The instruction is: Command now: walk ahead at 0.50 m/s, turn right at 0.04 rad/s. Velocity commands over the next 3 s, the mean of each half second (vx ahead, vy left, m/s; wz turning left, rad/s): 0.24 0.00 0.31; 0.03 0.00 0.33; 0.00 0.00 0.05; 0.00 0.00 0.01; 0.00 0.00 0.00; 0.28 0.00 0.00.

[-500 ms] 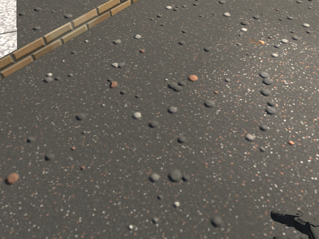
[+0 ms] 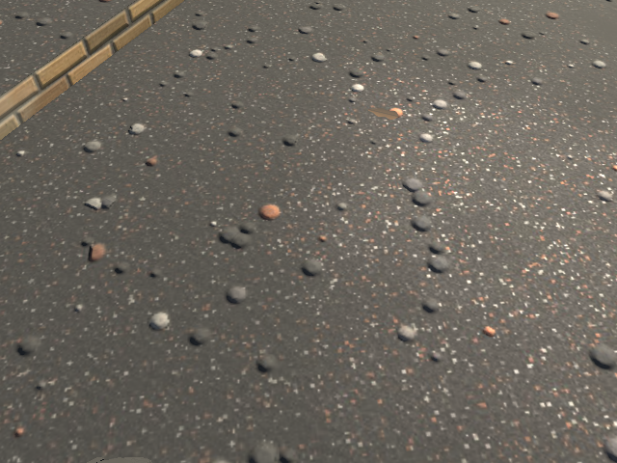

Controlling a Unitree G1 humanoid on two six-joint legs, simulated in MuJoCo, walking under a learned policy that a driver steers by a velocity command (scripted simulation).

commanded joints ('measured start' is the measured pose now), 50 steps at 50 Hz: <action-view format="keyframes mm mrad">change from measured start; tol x16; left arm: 1 36 120 39 -46 0 -22 -3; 4 384 295 94 32 31 -15 8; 10 119 96 39 2 35 -21 6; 50 76 145 35 -9 49 70 27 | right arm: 1 -27 -167 -33 -43 4 2 -6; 21 -252 -60 -16 -233 -14 73 16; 29 -79 -324 -89 -284 -51 70 2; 35 -291 -163 -38 -326 -32 80 -6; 50 -251 -97 5 -262 -51 76 -13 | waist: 1 103 134 0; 4 182 -291 -309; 7 132 -55 -127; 26 76 -47 -37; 29 74 347 -273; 32 76 61 -173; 46 119 173 -75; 50 44 -168 -5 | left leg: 1 -46 233 -135 45 351 142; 2 -122 178 -93 233 431 111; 4 -635 -33 -51 843 -292 7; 5 -693 8 -151 969 -283 2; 17 -516 100 -19 549 205 -24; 26 -387 30 77 244 124 71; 27 -236 9 54 145 316 108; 29 211 416 -558 161 1018 429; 33 -64 258 -306 75 526 265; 50 -237 1 -67 252 -37 7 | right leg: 1 191 36 -44 -64 -59 -38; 2 412 3 -2 -64 -51 -71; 4 882 -383 591 -157 80 -269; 11 388 -215 38 -230 608 -173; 26 522 -231 -164 -10 506 -100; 28 249 -74 -235 416 145 33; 29 -56 104 -138 701 -652 87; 30 -79 69 49 786 -646 74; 48 401 -106 122 -136 -55 -17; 50 175 -192 233 -221 -227 -116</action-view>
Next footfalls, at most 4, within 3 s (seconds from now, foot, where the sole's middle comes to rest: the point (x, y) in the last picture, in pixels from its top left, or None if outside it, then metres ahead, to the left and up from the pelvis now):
0.04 right None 0.18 -0.13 -0.78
0.54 left None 0.28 0.11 -0.78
0.94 right None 0.31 -0.14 -0.78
2.76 left None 0.32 0.14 -0.78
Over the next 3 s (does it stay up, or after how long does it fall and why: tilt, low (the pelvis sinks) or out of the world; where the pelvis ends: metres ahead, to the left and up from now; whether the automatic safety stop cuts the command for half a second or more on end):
stays up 0.38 0.07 0.01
